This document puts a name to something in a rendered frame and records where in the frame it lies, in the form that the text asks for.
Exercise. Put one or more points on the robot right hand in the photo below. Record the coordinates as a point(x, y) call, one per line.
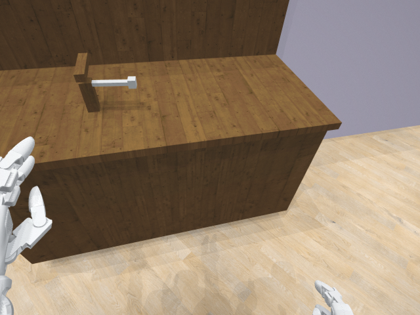
point(333, 299)

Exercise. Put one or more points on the counter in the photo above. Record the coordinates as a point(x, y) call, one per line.
point(218, 129)

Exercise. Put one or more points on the left robot forearm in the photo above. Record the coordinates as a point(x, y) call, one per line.
point(6, 307)

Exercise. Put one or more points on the tap lever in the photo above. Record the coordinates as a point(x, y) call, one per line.
point(131, 82)

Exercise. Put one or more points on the robot left hand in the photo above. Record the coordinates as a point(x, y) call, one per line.
point(14, 168)

